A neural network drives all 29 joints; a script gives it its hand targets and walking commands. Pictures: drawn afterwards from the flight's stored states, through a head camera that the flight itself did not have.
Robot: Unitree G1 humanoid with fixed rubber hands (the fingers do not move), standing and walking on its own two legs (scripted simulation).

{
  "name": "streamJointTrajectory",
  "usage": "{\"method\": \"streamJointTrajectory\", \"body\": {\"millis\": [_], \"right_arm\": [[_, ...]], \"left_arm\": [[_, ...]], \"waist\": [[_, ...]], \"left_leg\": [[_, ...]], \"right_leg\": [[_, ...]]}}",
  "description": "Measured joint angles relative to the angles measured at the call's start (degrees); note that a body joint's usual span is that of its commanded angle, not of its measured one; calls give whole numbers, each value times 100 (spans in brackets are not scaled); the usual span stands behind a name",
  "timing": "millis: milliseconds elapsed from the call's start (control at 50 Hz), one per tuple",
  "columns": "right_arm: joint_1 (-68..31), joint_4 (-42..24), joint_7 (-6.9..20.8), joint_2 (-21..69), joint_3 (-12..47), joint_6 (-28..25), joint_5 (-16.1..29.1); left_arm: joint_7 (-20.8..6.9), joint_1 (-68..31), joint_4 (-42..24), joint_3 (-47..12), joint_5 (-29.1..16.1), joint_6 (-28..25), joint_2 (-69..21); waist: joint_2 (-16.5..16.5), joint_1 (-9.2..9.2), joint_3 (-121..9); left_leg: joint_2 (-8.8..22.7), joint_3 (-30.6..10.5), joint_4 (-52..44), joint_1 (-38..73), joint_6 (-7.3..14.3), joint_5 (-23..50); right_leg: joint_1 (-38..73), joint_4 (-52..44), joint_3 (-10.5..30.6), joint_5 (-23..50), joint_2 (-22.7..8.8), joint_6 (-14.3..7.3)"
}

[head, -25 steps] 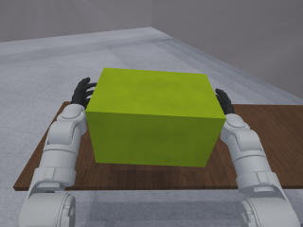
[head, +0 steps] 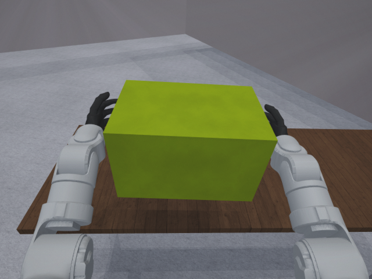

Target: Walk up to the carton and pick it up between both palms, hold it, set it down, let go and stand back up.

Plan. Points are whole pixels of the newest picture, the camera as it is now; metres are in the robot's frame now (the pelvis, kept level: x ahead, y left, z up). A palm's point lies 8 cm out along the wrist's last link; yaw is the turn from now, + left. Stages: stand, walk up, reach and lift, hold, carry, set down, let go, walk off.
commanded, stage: hold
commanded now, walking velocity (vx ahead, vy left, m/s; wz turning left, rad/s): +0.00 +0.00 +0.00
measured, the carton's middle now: (187, 139) +0.38 +0.01 +0.16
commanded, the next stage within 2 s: none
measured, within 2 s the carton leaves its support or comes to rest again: neither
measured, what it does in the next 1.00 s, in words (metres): stands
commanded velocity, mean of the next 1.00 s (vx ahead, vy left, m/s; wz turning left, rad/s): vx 0.00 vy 0.00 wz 0.00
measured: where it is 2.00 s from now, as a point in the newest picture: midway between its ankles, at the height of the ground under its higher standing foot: outside the picture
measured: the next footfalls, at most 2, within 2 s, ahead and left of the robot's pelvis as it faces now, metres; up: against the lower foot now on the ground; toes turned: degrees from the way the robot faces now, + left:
none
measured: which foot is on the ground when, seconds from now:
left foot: down 0.00-1.00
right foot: down 0.00-1.00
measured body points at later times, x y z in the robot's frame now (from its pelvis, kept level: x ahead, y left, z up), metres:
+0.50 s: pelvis +0.00 +0.00 +0.00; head -0.06 +0.01 +0.45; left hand +0.37 +0.21 +0.19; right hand +0.38 -0.18 +0.18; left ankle +0.04 +0.10 -0.74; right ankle +0.02 -0.16 -0.74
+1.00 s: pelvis +0.00 +0.00 +0.00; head -0.06 +0.01 +0.45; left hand +0.37 +0.21 +0.19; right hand +0.38 -0.18 +0.18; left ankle +0.04 +0.10 -0.74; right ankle +0.02 -0.16 -0.74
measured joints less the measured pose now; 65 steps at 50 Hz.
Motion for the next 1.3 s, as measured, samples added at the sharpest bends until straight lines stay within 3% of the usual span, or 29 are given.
{"method": "streamJointTrajectory", "body": {"millis": [1300], "right_arm": [[-7,0,0,1,0,1,0]], "left_arm": [[-5,13,-1,0,2,14,0]], "waist": [[-8,0,0]], "left_leg": [[0,-1,-1,0,0,1]], "right_leg": [[0,-1,1,2,1,2]]}}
